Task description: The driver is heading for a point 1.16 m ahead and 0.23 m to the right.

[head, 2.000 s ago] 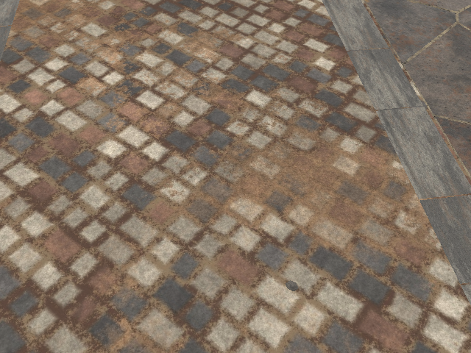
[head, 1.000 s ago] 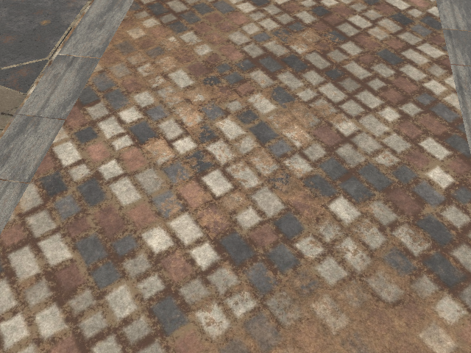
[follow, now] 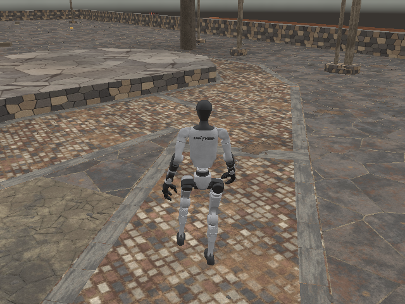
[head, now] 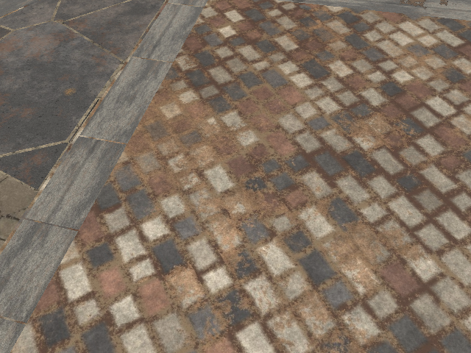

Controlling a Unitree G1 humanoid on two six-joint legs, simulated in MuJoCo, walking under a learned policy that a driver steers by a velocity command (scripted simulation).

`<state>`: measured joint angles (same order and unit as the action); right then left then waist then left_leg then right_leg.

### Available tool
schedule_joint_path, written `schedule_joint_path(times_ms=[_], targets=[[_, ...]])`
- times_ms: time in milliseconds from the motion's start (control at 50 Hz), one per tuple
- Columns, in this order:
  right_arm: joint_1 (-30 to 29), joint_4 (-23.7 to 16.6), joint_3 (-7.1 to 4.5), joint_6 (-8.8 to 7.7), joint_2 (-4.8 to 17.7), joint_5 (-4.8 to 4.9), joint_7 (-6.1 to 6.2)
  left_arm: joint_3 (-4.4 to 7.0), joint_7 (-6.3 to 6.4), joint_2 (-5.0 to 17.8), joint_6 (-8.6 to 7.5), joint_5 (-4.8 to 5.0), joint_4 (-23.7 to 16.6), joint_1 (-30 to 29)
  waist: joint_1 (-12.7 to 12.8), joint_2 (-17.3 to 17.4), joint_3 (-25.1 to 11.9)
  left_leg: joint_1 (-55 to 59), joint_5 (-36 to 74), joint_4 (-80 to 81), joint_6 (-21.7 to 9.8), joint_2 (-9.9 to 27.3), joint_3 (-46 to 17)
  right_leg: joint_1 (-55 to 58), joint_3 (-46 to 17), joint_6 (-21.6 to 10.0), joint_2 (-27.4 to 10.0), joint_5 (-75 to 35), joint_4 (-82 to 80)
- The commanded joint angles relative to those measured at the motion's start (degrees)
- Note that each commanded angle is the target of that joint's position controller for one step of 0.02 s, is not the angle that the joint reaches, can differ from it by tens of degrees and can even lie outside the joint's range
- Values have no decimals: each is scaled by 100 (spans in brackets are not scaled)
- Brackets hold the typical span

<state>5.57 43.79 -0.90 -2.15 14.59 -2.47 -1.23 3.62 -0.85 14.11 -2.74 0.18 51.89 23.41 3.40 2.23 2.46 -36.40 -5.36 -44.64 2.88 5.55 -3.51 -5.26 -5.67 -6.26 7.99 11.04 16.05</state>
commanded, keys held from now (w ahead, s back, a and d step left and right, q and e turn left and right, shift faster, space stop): w+e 0.58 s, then w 0.30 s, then w+q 0.12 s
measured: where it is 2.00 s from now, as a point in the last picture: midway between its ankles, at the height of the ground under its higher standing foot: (340, 194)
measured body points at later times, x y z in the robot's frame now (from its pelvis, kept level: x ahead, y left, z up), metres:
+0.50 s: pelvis +0.27 +0.03 +0.00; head +0.29 +0.04 +0.45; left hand +0.49 +0.24 -0.11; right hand +0.21 -0.24 -0.12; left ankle +0.24 +0.13 -0.75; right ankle +0.31 -0.12 -0.67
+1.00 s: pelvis +0.50 -0.11 +0.00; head +0.51 -0.13 +0.45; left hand +0.64 +0.12 -0.13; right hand +0.47 -0.39 -0.13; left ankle +0.65 +0.00 -0.67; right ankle +0.44 -0.14 -0.75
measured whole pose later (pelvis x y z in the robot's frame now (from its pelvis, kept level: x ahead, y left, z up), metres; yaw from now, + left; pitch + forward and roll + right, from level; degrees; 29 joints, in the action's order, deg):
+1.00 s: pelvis +0.50 -0.11 +0.00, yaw -26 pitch +0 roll -1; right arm 13.8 47.5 -2.4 -0.8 15.2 -1.5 -2.0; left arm 2.3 -0.7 14.1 -3.7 -0.8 50.6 20.4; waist 0.5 2.4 1.8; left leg -36.2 -9.6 -56.3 -0.4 6.5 -0.5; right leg -2.7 3.5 -6.4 6.0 11.0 13.3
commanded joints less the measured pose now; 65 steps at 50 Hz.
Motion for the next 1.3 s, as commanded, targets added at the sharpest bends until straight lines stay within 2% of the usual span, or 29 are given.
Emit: schedule_joint_path(times_ms=[20,100,160,180,200,220,240,260,280,320,400,520,600,660,700,720,740,760,780,800,860,920,1020,1140,1200,1240,1260,1280,1300], targets=[[-718,-563,-50,-84,380,47,-12,231,58,956,-41,-20,-266,358,127,-570,-49,30,420,519,58,-297,285,47,-1203,-619,-1342,-1751,-290],[-956,-752,-39,-171,488,94,1,265,131,1044,-9,-110,-356,382,119,-669,-107,416,96,1149,-80,-490,181,390,-1542,-509,-1495,-2372,235],[270,-424,-160,-280,792,103,106,303,121,1191,-41,-95,-535,-120,-540,-591,-530,2384,-297,1917,-362,-734,218,-116,-1572,-179,-1259,-2885,1280],[998,-306,-258,-357,1101,14,195,252,61,1011,-96,-24,-595,-136,-865,-152,-1083,3590,-569,2127,-606,-101,-347,-606,-1246,-24,-891,-2366,2462],[1720,-329,-365,-340,1556,-116,297,120,54,493,-136,117,-790,72,-1009,669,-1916,5027,-1613,2331,-952,1429,-2022,-1709,-520,138,-377,-113,4056],[1507,-269,-451,-217,1746,-35,282,117,60,571,-83,64,-945,458,-605,1699,-2094,5241,-1948,2933,-1483,2096,-4154,-2907,-44,169,-17,2142,4968],[1084,-381,-349,-159,1130,-4,245,157,103,893,34,-92,-695,302,-488,484,-1171,4473,-2445,2905,-1431,1860,-3510,-3255,-106,150,-570,1685,5401],[829,-416,-244,-165,709,44,218,155,28,850,55,-141,-706,-91,-511,-36,-585,3777,-2028,3021,-1315,1501,-2597,-3164,-46,188,-724,1212,5276],[705,-387,-195,-178,561,26,205,139,-26,722,81,-142,-747,-223,-405,28,-311,3327,-1298,3194,-1175,1232,-1879,-3014,16,242,-882,971,5057],[845,-237,-189,-271,555,67,207,127,-129,652,209,-244,-783,-302,-315,397,-157,2985,-320,3332,-1063,914,-1005,-2864,132,342,-1030,781,4925],[1126,-65,-257,-412,660,155,150,88,-249,573,299,-230,-1049,-844,-302,304,-183,3160,748,3531,-1191,960,-247,-3349,206,457,-1130,213,4841],[1392,158,-296,-379,703,145,130,-58,-373,378,258,-201,-1448,-1958,-496,267,90,3248,1272,3597,-1060,711,870,-3325,638,484,-1152,-944,3212],[1784,367,-338,-312,854,143,175,-118,-417,367,238,-245,-1695,-2535,-667,242,234,3703,1812,3402,-966,909,1173,-2988,1032,215,-1044,-659,2253],[1964,552,-352,-204,1046,119,207,-82,-309,453,209,-310,-1636,-2243,-475,386,-21,4089,4100,2434,-905,991,1400,-2178,1292,-120,-558,217,1848],[1946,577,-315,-127,1066,153,216,48,-195,649,101,-385,-1139,-768,199,187,-854,3589,4207,501,-784,847,1652,-229,1189,-423,-261,-19,1173],[1963,366,-219,-143,780,155,196,177,-92,1081,69,-449,-929,136,510,-414,-1590,2312,1940,-1139,-670,664,1665,1375,-239,-686,-1450,495,1095],[2371,81,-117,-143,253,226,79,293,-30,1697,93,-324,-977,15,64,-1656,-2148,130,-2802,-3051,-381,-416,1344,2743,-3245,-1470,-3167,7,553],[1582,73,-279,-125,880,144,114,307,27,1545,144,-133,-995,114,425,-578,-1944,-288,-2304,-3399,-417,-355,385,2412,-3120,-1394,-2987,-564,300],[1258,-48,-249,-181,749,240,90,233,71,1309,125,-117,-894,-280,187,-558,-1105,-448,-1723,-3194,-476,-106,300,1692,-2043,-1242,-2744,-1289,267],[1285,22,-208,-222,643,240,81,138,64,976,82,-114,-832,-494,-48,-363,-640,-149,-1463,-2694,-490,46,302,925,-1451,-1012,-2431,-1890,121],[1743,292,-206,14,509,49,16,-6,42,594,-64,-79,-752,-821,-511,-494,-402,743,-1248,-2002,-383,144,336,-105,-552,-688,-1899,-2210,-330],[1505,280,-213,108,387,58,-71,38,29,741,-174,-63,-565,-604,-522,-496,-188,398,-767,-1671,-321,149,402,-180,-212,-695,-1828,-1921,-741],[551,61,-223,91,351,133,-92,2,46,673,-246,-111,-320,-229,-242,-497,228,-310,224,-691,-356,-26,142,157,402,-421,-1805,-1880,-1010],[-343,-245,-117,26,210,73,-172,-67,174,638,-276,-132,-24,106,-2,-471,444,-184,600,679,-617,-279,713,904,1046,-183,-1957,-2889,-873],[-138,-268,-145,19,286,67,-160,-49,254,849,-240,-167,61,42,-197,-658,166,434,-124,998,-932,-679,1095,1379,1323,-28,-2063,-5189,23],[734,-45,-243,0,479,41,-108,-11,294,1026,-160,-215,52,-72,-590,-797,-389,1378,-704,1131,-1217,-1057,1221,1441,1467,10,-2103,-6355,1490],[1567,200,-342,-45,648,-14,-74,-4,297,1080,-123,-193,-3,-158,-987,-671,-834,2515,-551,1569,-1419,-1109,1024,909,1585,71,-2019,-5660,2726],[2415,357,-519,-40,1163,-76,11,-56,278,945,-157,-160,-221,-225,-1333,-88,-1435,3938,-888,1751,-1835,-45,-387,-335,1688,181,-1742,-3562,4572],[2082,244,-663,42,1640,60,50,-104,146,515,-226,-49,-538,-54,-821,1462,-1856,5449,-388,2436,-2822,1422,-3725,-2864,1292,512,-257,1697,6730]])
